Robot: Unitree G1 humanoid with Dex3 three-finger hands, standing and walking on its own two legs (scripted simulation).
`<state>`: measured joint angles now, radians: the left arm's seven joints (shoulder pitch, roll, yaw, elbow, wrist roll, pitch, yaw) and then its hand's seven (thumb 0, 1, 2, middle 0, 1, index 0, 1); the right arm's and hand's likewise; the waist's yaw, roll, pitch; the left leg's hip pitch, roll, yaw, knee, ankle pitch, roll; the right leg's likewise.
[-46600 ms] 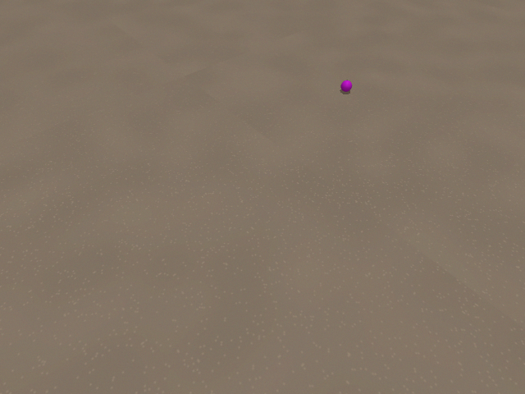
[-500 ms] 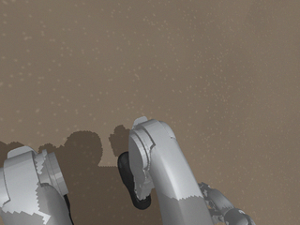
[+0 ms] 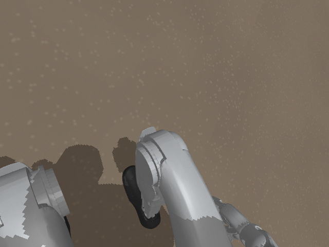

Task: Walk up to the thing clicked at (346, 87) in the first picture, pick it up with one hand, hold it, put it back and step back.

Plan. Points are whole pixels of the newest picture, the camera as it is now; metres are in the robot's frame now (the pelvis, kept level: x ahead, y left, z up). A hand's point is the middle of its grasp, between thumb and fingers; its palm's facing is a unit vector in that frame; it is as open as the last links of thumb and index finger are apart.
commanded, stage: rest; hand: left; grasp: from above
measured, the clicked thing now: out of the picture +0.44 +0.39 -0.26
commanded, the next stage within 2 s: open in 0.18 s
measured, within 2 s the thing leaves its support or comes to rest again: rests again in 0.28 s
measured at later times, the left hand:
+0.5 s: hand out of the picture +0.43 +0.38 -0.24, palm faces -0.43 -0.16 -0.89, open 9.7 cm
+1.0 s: hand out of the picture +0.43 +0.38 -0.24, palm faces -0.42 -0.16 -0.89, open 13.9 cm
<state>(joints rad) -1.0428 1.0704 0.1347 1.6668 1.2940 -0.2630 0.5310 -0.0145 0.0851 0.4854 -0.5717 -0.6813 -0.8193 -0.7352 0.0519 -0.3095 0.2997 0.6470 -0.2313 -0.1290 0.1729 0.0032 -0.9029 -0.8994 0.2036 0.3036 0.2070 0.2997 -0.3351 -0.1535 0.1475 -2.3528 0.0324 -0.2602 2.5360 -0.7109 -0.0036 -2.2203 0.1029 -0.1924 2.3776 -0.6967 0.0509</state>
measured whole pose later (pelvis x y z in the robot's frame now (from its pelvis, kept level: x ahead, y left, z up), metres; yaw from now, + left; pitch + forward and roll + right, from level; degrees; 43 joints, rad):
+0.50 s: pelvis +0.00 +0.00 +0.00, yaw -1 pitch +27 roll -15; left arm -1.06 1.12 0.11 1.68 1.28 -0.25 0.53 -0.01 0.05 0.56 -0.46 -0.73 -0.61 -0.74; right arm 0.05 -0.33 0.34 0.63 -0.24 -0.15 0.18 0.00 -0.90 -0.90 0.20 0.30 0.21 0.30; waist -0.35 -0.17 0.17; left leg -2.35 0.03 -0.27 2.55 -0.71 0.00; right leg -2.21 0.11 -0.20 2.37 -0.69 0.06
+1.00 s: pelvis -0.01 +0.00 +0.00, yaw -1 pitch +27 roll -15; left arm -1.06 1.13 0.11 1.67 1.28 -0.27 0.53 0.00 -0.47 0.94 -0.09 -1.02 -0.11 -1.01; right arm 0.04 -0.34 0.35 0.61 -0.24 -0.15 0.18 0.00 -0.89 -0.90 0.20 0.30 0.21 0.30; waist -0.35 -0.17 0.18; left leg -2.34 0.04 -0.28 2.54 -0.70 0.00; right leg -2.20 0.11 -0.21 2.36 -0.68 0.06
